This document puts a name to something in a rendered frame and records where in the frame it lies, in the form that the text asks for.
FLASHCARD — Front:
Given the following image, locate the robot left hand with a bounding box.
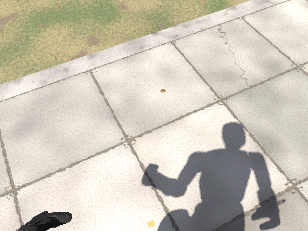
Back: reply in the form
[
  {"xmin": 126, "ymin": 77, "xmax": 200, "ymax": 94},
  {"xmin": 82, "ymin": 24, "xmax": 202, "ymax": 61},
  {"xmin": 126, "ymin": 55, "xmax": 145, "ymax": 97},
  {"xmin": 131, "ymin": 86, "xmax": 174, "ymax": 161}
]
[{"xmin": 16, "ymin": 211, "xmax": 72, "ymax": 231}]

